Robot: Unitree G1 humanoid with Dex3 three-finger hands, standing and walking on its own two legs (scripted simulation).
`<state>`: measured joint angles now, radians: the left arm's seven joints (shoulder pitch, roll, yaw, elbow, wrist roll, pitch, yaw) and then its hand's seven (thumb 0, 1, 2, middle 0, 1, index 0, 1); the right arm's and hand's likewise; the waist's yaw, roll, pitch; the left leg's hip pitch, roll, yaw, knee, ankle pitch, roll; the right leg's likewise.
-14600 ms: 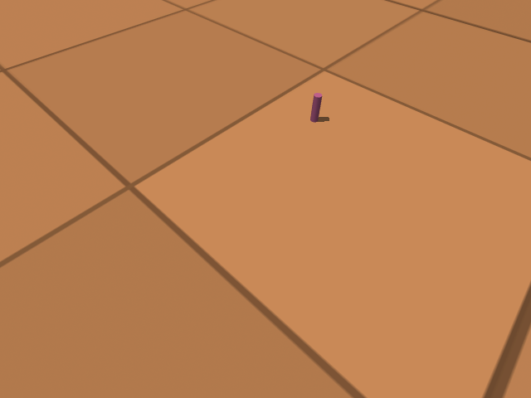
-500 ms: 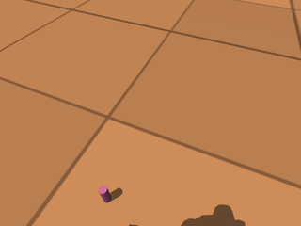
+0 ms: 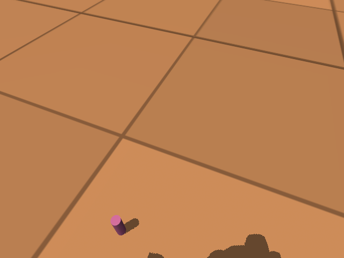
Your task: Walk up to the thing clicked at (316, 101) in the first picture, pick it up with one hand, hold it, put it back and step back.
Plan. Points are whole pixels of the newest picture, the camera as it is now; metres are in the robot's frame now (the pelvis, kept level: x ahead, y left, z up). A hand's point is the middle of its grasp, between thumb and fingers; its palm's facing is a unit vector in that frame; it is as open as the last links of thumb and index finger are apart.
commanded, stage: stand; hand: left
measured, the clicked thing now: (118, 225) +0.38 +0.27 -0.69
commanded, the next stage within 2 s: go down in 0.42 s
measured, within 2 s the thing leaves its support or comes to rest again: neither
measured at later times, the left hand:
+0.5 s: hand out of the picture +0.09 +0.25 -0.16, palm faces -0.03 -0.94 -0.35, open 7.4 cm
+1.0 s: hand out of the picture +0.15 +0.28 -0.18, palm faces +0.05 -0.94 -0.35, open 15.4 cm
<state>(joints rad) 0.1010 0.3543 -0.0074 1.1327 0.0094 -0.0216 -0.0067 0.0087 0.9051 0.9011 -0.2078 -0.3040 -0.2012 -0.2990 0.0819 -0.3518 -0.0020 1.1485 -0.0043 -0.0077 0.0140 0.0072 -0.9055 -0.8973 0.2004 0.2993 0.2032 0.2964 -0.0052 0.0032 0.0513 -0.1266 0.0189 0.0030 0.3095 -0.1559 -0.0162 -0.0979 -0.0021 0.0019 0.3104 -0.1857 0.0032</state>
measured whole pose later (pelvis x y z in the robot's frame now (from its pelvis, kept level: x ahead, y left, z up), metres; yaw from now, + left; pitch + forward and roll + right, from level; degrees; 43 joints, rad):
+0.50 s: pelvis +0.01 +0.00 +0.00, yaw +0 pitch -1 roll +0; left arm 0.10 0.35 0.00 1.13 0.01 -0.02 0.00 0.01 0.91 0.90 -0.21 -0.30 -0.20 -0.30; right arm 0.08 -0.35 0.00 1.14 0.00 -0.01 0.01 0.01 -0.91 -0.90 0.20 0.30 0.20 0.30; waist 0.00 0.00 0.05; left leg -0.11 0.02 0.00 0.30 -0.17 -0.02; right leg -0.08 0.00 0.00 0.31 -0.20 0.00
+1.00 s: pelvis +0.00 +0.01 -0.05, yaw +0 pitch +12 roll -1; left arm 0.10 0.36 0.22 0.79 0.06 0.09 -0.07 0.01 -0.15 0.20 -0.05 -0.15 -0.06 -0.13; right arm 0.25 -0.26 -0.03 0.66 0.03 -0.06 -0.02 0.01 -0.90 -0.89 0.20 0.30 0.20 0.30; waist -0.03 0.01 -0.06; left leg -0.66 0.02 -0.01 0.86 -0.40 -0.01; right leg -0.62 0.00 0.00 0.84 -0.43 0.01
